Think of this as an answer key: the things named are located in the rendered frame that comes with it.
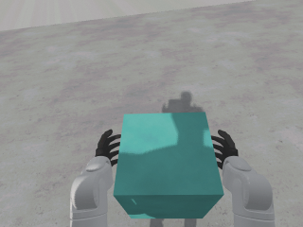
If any right robot forearm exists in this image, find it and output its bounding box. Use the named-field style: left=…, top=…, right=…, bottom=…
left=222, top=156, right=276, bottom=227

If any left robot forearm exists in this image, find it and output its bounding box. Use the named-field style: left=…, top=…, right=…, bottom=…
left=70, top=156, right=114, bottom=227

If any carton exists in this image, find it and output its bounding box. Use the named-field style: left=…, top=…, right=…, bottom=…
left=113, top=112, right=224, bottom=218

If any right robot hand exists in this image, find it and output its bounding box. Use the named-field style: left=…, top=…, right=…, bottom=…
left=211, top=130, right=239, bottom=169

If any left robot hand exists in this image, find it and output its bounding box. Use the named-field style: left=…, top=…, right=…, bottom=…
left=95, top=129, right=121, bottom=166

